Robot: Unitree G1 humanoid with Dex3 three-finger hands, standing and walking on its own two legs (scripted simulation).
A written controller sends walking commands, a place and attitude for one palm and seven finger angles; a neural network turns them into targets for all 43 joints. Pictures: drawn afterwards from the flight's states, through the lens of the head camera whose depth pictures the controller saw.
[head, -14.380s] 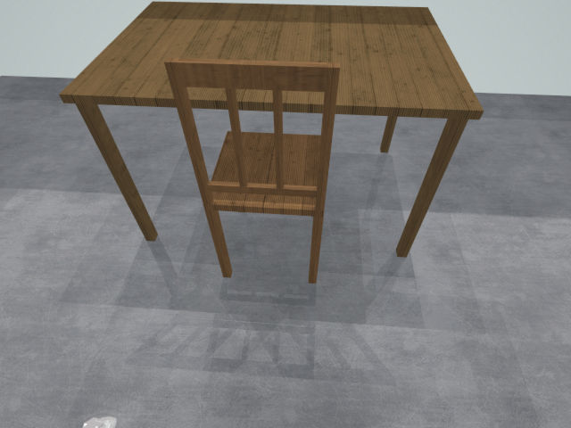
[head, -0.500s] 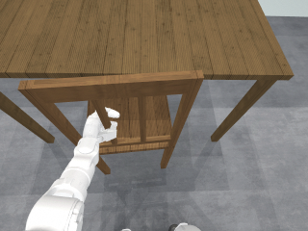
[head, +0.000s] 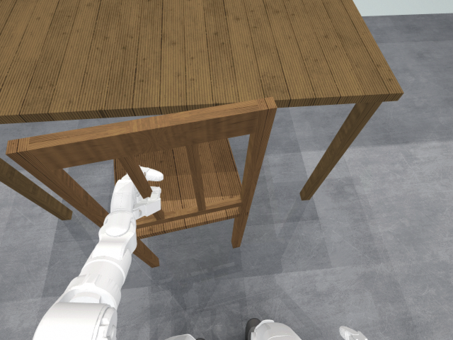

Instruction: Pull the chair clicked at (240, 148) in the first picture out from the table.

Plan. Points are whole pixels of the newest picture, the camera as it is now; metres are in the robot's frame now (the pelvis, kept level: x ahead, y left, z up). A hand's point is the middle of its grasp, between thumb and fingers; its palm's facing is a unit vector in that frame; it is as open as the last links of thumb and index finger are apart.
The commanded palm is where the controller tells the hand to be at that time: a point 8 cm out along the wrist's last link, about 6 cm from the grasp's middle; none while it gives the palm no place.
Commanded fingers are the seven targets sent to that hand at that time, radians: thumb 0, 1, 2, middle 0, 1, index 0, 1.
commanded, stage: step backward, pulling the chair out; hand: left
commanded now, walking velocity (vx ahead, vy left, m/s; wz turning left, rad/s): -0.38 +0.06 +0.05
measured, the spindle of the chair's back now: (146, 191) +0.40 +0.16 -0.08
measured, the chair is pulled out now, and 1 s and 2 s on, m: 0.06 0.24 0.43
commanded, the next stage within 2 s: none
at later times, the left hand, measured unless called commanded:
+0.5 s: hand (161, 236) +0.30 +0.12 -0.07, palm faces +0.02 -0.98 -0.17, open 5.2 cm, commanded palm +0.28 +0.17 -0.07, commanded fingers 0.00 0.90 0.90 -0.50 -1.45 -0.50 -1.45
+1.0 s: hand (161, 298) +0.19 +0.11 -0.07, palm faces +0.03 -0.98 -0.18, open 5.1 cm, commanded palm +0.18 +0.16 -0.07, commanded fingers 0.00 0.90 0.90 -0.50 -1.45 -0.50 -1.45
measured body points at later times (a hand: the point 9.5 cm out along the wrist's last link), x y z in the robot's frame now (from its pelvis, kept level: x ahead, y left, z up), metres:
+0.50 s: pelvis -0.07 -0.01 -0.01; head +0.03 -0.01 +0.43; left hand +0.29 +0.17 -0.05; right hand +0.02 -0.27 -0.13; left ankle -0.05 +0.13 -0.73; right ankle -0.03 -0.12 -0.73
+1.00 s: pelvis -0.18 -0.02 -0.01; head -0.08 -0.03 +0.43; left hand +0.19 +0.16 -0.05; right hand -0.08 -0.27 -0.15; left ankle -0.14 +0.13 -0.73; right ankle -0.10 -0.12 -0.73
